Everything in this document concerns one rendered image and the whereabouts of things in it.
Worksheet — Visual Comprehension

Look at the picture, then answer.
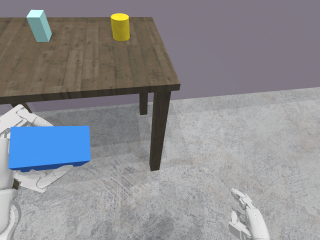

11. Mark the right robot hand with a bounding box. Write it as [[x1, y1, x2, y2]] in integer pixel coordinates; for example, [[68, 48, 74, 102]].
[[228, 188, 271, 240]]

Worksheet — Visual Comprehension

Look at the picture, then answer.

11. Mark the sponge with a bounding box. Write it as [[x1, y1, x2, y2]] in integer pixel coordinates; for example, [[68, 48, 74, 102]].
[[8, 126, 91, 173]]

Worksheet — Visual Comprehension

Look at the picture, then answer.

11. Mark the left robot hand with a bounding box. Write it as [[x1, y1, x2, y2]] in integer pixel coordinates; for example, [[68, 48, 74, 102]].
[[0, 104, 74, 193]]

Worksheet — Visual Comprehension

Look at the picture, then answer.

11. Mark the table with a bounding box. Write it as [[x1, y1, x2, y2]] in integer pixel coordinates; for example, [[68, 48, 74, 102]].
[[0, 17, 181, 190]]

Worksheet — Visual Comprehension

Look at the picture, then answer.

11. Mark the robot left forearm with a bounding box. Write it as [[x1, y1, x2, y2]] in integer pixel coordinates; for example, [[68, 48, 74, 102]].
[[0, 188, 22, 240]]

